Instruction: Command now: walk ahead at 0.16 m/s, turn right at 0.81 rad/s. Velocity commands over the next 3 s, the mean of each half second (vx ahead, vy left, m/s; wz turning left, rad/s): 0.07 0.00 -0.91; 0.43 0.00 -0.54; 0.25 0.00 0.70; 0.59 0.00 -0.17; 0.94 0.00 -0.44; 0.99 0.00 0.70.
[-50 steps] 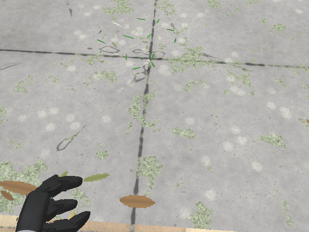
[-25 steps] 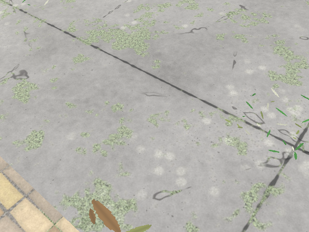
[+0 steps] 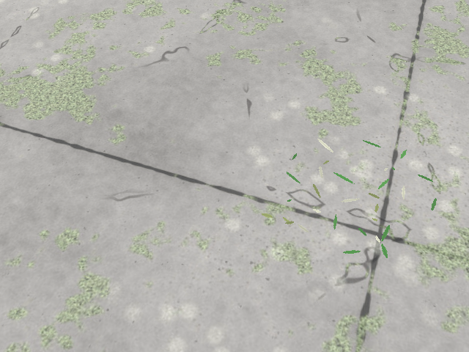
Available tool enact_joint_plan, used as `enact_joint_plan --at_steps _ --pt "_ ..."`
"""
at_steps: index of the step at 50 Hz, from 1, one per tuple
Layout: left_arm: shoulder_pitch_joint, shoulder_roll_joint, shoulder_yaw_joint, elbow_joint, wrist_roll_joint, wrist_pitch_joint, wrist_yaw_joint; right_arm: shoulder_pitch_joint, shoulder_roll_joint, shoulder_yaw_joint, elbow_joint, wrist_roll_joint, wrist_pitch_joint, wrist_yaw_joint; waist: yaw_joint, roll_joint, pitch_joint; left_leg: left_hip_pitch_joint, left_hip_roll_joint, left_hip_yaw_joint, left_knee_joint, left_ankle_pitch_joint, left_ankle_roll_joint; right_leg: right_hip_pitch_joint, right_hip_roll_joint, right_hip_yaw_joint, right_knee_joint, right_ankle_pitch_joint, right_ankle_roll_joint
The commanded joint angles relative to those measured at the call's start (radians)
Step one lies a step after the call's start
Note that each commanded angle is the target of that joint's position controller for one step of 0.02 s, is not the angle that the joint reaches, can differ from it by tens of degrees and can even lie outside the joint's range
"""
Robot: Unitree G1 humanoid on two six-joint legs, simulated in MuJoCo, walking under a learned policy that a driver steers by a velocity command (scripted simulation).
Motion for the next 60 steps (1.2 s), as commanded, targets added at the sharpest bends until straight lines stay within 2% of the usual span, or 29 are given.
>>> enact_joint_plan --at_steps 1,5,6,7,8,9,10,11,17,26,27,28,29,30,31,33,37,41,42,44,46,49,50,51,52,55,56,58,60 --pt "0.137 0.035 0.008 -0.047 0.004 0.015 -0.044 -0.144 -0.153 -0.036 -0.082 0.030 0.005 -0.011 0.075 0.090 -0.106 -0.021 0.280 -0.029 0.017 0.872 0.089 0.225 0.014 -0.023 -0.093 0.027 -0.054" --pt "0.315 0.165 0.070 -0.053 -0.009 0.016 -0.029 -0.155 -0.157 -0.048 -0.089 0.049 0.047 0.001 0.185 0.028 -0.183 -0.067 0.245 -0.020 0.504 0.879 0.007 0.507 0.127 -0.049 -0.274 -0.030 -0.188" --pt "0.266 0.249 0.088 -0.071 -0.013 0.005 -0.006 -0.092 -0.075 -0.027 -0.106 0.014 0.043 0.013 0.106 -0.233 -0.131 -0.292 0.087 -0.039 0.765 0.085 -0.060 0.621 0.014 0.190 -0.305 0.548 -0.258" --pt "0.194 0.298 0.087 -0.135 0.029 -0.008 -0.007 -0.006 -0.073 -0.022 -0.136 -0.015 0.036 0.026 0.012 -0.345 -0.273 -0.595 -0.136 -0.201 1.101 -0.384 -0.122 0.818 -0.175 0.710 -0.378 0.519 -0.508" --pt "0.148 0.270 0.079 -0.183 0.037 -0.024 -0.025 -0.030 -0.155 -0.030 -0.133 -0.006 0.020 0.038 0.058 -0.164 -0.404 -0.612 -0.101 -0.431 1.132 -0.331 -0.096 0.827 -0.247 0.848 -0.509 0.217 -0.508" --pt "0.097 0.237 0.071 -0.195 0.017 -0.034 -0.025 -0.107 -0.161 -0.034 -0.153 0.010 0.012 0.040 0.045 -0.071 -0.306 -0.635 -0.073 -0.452 1.078 -0.255 -0.071 0.751 -0.223 0.786 -0.540 0.046 -0.451" --pt "0.049 0.191 0.060 -0.199 -0.011 -0.031 -0.017 -0.132 -0.147 -0.033 -0.148 -0.004 0.014 0.032 0.010 0.052 -0.207 -0.638 -0.033 -0.449 0.986 -0.192 -0.068 0.637 -0.176 0.697 -0.543 -0.045 -0.382" --pt "0.009 0.167 0.052 -0.212 -0.021 -0.024 -0.004 -0.141 -0.146 -0.036 -0.144 -0.015 0.023 0.025 -0.009 0.065 -0.179 -0.597 -0.007 -0.452 0.887 -0.152 -0.069 0.546 -0.144 0.630 -0.530 -0.036 -0.347" --pt "0.009 0.189 0.070 -0.237 -0.001 0.030 0.049 -0.132 -0.071 -0.026 -0.100 0.002 0.047 0.021 0.004 -0.022 -0.229 -0.431 -0.064 -0.421 0.508 -0.035 -0.136 0.468 -0.014 0.512 -0.477 0.064 -0.268" --pt "-0.076 0.165 0.063 -0.275 -0.011 0.062 0.036 -0.066 -0.131 -0.063 -0.069 0.008 0.015 0.033 0.005 -0.184 -0.195 -0.213 -0.064 -0.421 0.075 0.111 -0.085 0.403 0.053 0.648 -0.385 -0.178 -0.171" --pt "-0.065 0.142 0.054 -0.277 -0.015 0.062 0.033 -0.030 -0.160 -0.076 -0.056 0.002 0.015 0.031 -0.001 -0.132 -0.204 -0.113 0.014 -0.453 -0.024 0.175 -0.055 0.346 0.102 0.609 -0.307 -0.303 -0.135" --pt "0.029 0.075 0.035 -0.263 -0.008 0.064 0.029 -0.043 -0.225 -0.087 -0.073 -0.013 0.025 0.025 0.055 0.088 -0.238 0.001 0.247 -0.663 -0.063 0.169 0.034 0.230 0.221 0.445 -0.061 -0.580 -0.086" --pt "0.020 0.130 0.050 -0.300 -0.012 0.049 0.022 -0.068 -0.250 -0.088 -0.080 -0.052 0.030 0.026 0.081 0.318 -0.162 -0.089 0.372 -0.895 -0.143 0.159 0.167 0.052 0.258 0.310 0.149 -0.612 -0.041" --pt "0.014 0.216 0.071 -0.278 -0.006 0.040 0.017 -0.128 -0.193 -0.079 -0.112 -0.051 0.026 0.018 0.080 0.253 -0.121 -0.123 0.377 -0.844 -0.140 0.116 0.186 0.024 0.159 0.283 0.288 -0.528 -0.010" --pt "0.015 0.233 0.076 -0.253 -0.010 0.045 0.016 -0.141 -0.155 -0.069 -0.123 -0.033 0.030 0.004 0.066 0.187 -0.123 -0.117 0.308 -0.728 -0.144 -0.062 0.138 0.005 0.126 0.247 0.325 -0.415 -0.003" --pt "0.040 0.188 0.059 -0.239 0.000 0.051 0.013 -0.089 -0.174 -0.068 -0.122 0.008 0.029 -0.018 0.033 0.171 -0.131 -0.042 0.262 -0.645 -0.166 -0.214 0.089 -0.083 0.089 0.182 0.457 -0.302 0.011" --pt "-0.038 0.112 0.016 -0.270 -0.010 0.019 0.005 0.113 -0.191 -0.065 -0.083 -0.007 0.001 -0.007 -0.059 0.123 -0.100 0.025 0.252 -0.587 -0.200 -0.371 0.087 -0.180 0.026 0.111 0.474 -0.286 0.013" --pt "-0.067 0.068 -0.008 -0.272 -0.019 -0.018 0.013 0.178 -0.182 -0.054 -0.065 -0.012 -0.021 0.015 -0.073 0.122 -0.047 -0.037 0.278 -0.607 -0.259 -0.339 0.143 -0.129 0.014 0.153 0.294 -0.247 0.017" --pt "-0.103 0.080 -0.012 -0.256 0.082 0.009 -0.037 0.220 -0.198 -0.056 -0.036 -0.059 -0.007 0.036 -0.073 0.049 -0.048 -0.117 0.254 -0.549 -0.276 -0.315 0.123 -0.025 0.067 0.129 0.210 -0.249 0.003" --pt "-0.063 0.060 -0.021 -0.238 0.058 0.013 -0.078 0.153 -0.212 -0.061 -0.045 -0.038 0.006 0.060 -0.027 0.193 -0.038 -0.220 0.190 -0.469 -0.277 -0.241 0.099 0.157 0.060 0.045 0.010 -0.280 -0.008" --pt "-0.060 0.066 -0.026 -0.226 0.039 -0.002 -0.074 0.142 -0.221 -0.065 -0.047 -0.035 0.017 0.067 -0.018 0.239 -0.024 -0.315 0.174 -0.463 -0.259 -0.211 0.100 0.328 0.088 0.013 -0.149 -0.367 -0.017" --pt "0.102 0.068 -0.024 -0.154 0.036 -0.030 -0.023 0.140 -0.169 -0.056 -0.044 -0.023 0.034 0.067 0.086 0.087 -0.027 -0.486 0.144 -0.476 -0.047 -0.197 0.097 0.695 0.107 0.007 -0.418 -0.236 -0.053" --pt "0.268 0.114 -0.009 -0.110 0.044 -0.048 -0.005 0.106 -0.095 -0.037 -0.065 -0.028 0.022 0.068 0.172 -0.050 -0.121 -0.644 0.036 -0.408 0.236 -0.206 0.064 0.937 -0.022 0.160 -0.437 -0.359 -0.053" --pt "0.379 0.229 0.006 -0.116 0.067 -0.057 0.010 0.039 0.025 -0.004 -0.138 -0.017 0.003 0.062 0.215 -0.273 -0.187 -0.818 -0.050 -0.356 0.600 -0.280 0.038 0.995 -0.323 0.538 -0.563 -0.754 -0.063" --pt "0.312 0.283 0.025 -0.124 0.067 -0.058 0.023 0.007 -0.026 -0.011 -0.176 -0.011 -0.001 0.059 0.181 -0.203 -0.142 -0.932 -0.027 -0.415 0.736 -0.129 0.049 0.851 -0.410 0.753 -0.651 -0.874 -0.140" --pt "0.127 0.092 -0.026 -0.125 0.057 -0.066 0.019 0.131 -0.116 -0.046 -0.077 -0.034 0.018 0.090 0.036 -0.103 -0.062 -0.801 0.058 -0.367 0.775 0.034 -0.003 0.724 -0.237 0.361 -0.651 -0.440 -0.119" --pt "0.087 0.046 -0.026 -0.127 0.005 -0.082 0.025 0.146 -0.112 -0.051 -0.087 0.063 0.007 0.066 0.028 -0.203 -0.010 -0.867 0.107 -0.409 0.808 0.091 -0.033 0.763 -0.213 0.265 -0.610 -0.151 -0.140" --pt "0.028 0.040 -0.024 -0.120 0.017 -0.090 0.040 0.110 -0.096 -0.044 -0.097 0.036 0.017 0.059 0.006 -0.133 0.004 -0.812 0.097 -0.356 0.822 0.130 -0.077 0.676 -0.196 0.101 -0.571 0.315 -0.134" --pt "-0.043 0.074 -0.011 -0.112 0.029 -0.074 0.059 0.052 -0.053 -0.026 -0.133 0.013 0.023 0.065 -0.009 -0.088 0.039 -0.712 0.084 -0.280 0.649 0.207 -0.114 0.547 -0.153 -0.031 -0.581 0.368 -0.124"
Next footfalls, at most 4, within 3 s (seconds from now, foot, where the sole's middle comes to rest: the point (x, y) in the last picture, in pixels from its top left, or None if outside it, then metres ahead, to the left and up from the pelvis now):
0.10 right None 0.22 -0.08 -0.77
0.54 left None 0.31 0.11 -0.77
1.00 right None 0.15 -0.13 -0.77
1.36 left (296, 322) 0.52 -0.14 -0.77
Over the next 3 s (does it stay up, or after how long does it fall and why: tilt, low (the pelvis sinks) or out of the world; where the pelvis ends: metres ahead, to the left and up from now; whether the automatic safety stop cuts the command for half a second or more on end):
stays up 1.11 -0.64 -0.04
